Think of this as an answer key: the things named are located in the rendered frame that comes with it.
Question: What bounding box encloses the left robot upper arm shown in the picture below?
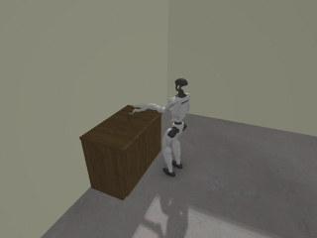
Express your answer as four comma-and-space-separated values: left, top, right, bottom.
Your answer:
162, 97, 178, 114

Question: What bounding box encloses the counter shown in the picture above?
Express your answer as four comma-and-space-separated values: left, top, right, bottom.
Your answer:
79, 105, 162, 200

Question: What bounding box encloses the robot left forearm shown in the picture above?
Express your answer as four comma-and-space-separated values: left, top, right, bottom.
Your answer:
148, 103, 164, 114

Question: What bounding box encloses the right robot upper arm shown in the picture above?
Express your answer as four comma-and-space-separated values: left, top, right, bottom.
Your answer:
185, 93, 191, 112

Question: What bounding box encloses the humanoid robot torso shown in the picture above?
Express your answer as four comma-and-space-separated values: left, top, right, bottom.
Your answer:
171, 92, 188, 134

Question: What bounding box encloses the left robot shin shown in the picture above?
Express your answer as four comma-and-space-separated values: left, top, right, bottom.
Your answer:
162, 149, 172, 173

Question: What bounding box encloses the robot left hand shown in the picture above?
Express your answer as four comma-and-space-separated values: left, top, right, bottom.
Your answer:
133, 104, 149, 112

